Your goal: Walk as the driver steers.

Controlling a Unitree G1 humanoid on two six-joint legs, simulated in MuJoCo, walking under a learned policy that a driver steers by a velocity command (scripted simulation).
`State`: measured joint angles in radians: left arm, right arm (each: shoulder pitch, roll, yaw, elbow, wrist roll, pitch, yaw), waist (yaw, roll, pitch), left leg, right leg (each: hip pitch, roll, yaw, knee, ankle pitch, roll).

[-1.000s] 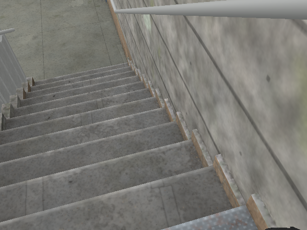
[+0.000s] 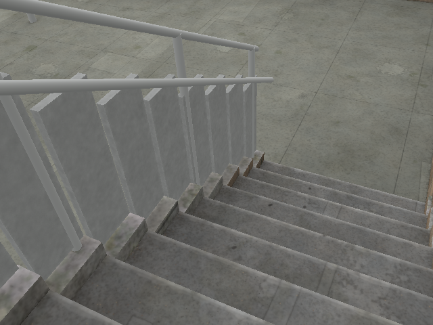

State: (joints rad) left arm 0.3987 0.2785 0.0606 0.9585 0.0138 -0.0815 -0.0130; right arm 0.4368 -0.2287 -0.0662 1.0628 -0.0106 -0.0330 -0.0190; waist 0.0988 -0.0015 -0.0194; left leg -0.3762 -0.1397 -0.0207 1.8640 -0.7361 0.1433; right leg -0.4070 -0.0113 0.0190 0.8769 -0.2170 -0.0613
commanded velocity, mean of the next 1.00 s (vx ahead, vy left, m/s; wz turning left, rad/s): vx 1.00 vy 0.00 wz -0.48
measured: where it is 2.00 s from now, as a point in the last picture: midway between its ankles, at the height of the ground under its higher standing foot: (362, 254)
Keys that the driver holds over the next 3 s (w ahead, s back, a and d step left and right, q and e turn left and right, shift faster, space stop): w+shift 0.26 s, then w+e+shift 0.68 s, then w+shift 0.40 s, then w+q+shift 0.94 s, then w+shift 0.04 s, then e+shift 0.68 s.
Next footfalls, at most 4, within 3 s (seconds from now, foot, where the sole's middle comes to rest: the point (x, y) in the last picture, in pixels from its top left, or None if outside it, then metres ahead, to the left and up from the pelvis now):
0.28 left None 0.41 0.02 -0.93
0.60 right None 0.64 -0.15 -1.10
0.92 left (271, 296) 0.99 -0.04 -1.27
1.28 right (344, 282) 1.19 -0.42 -1.44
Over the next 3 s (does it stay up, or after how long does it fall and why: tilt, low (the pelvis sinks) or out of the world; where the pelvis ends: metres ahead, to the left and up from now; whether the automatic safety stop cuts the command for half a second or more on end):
stays up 2.47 -0.83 -1.50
